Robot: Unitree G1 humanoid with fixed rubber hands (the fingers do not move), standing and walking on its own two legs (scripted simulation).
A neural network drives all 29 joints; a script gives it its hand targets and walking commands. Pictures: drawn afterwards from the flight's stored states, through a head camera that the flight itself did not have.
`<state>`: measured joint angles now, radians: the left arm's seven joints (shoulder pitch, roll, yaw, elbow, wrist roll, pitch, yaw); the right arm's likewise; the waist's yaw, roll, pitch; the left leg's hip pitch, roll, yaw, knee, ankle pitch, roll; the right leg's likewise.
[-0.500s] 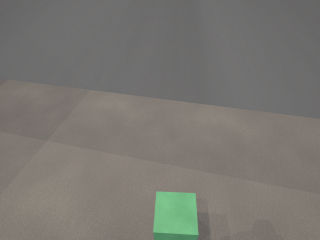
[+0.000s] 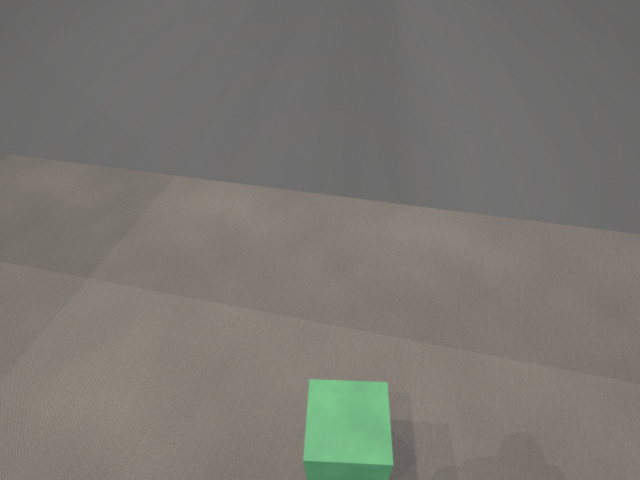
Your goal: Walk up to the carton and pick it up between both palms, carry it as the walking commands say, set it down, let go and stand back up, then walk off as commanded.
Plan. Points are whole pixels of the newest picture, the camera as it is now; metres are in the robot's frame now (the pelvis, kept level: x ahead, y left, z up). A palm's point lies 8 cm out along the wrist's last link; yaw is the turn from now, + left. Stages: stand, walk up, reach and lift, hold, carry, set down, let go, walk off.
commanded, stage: walk off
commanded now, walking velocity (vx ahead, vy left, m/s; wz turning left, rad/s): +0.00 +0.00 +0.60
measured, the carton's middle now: (347, 436) +0.42 -0.03 -0.66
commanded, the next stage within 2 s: stand in 1.40 s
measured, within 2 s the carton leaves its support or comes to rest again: neither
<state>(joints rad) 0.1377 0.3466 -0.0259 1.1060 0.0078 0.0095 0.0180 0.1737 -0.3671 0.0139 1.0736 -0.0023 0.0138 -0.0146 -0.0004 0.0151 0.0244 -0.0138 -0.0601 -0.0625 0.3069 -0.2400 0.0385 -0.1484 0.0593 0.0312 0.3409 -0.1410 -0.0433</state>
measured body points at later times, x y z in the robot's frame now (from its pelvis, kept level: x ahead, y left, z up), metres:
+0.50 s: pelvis -0.05 +0.09 -0.02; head -0.07 +0.12 +0.42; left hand -0.05 +0.38 -0.18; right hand +0.03 -0.18 -0.15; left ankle -0.05 +0.18 -0.75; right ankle +0.02 -0.08 -0.72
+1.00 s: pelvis -0.06 +0.12 +0.00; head -0.05 +0.17 +0.45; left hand -0.12 +0.41 -0.15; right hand +0.09 -0.10 -0.12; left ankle -0.05 +0.18 -0.75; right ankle +0.02 -0.04 -0.68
